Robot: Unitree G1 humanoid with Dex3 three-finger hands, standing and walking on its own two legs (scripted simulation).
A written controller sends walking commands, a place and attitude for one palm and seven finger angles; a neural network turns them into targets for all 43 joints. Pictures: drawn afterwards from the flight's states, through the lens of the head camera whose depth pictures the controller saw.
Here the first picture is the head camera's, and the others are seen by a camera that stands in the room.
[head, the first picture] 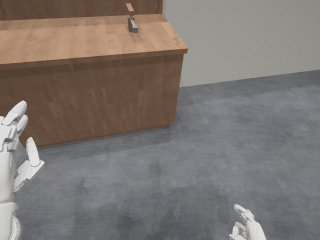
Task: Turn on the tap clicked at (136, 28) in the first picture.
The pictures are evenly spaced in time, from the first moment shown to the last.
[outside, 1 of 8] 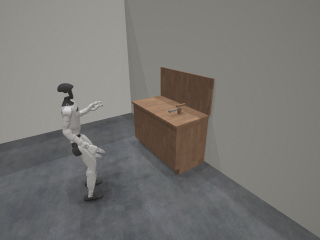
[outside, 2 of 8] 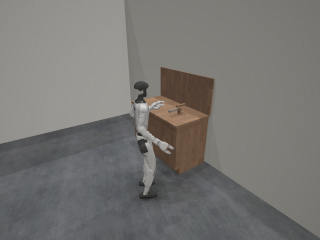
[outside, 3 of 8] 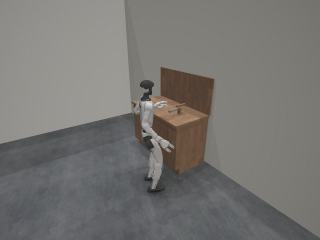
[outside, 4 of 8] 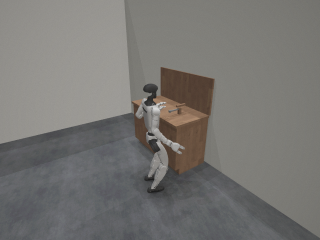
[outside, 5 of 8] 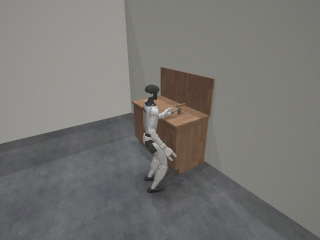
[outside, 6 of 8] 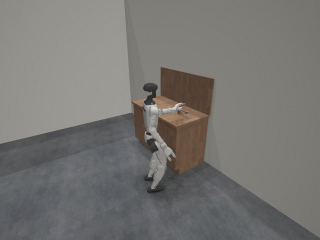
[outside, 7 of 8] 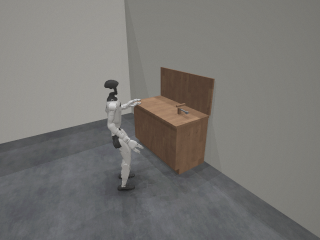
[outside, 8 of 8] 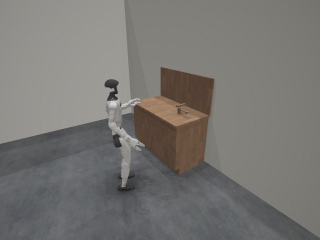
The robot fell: no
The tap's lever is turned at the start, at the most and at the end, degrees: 0 86 86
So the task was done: yes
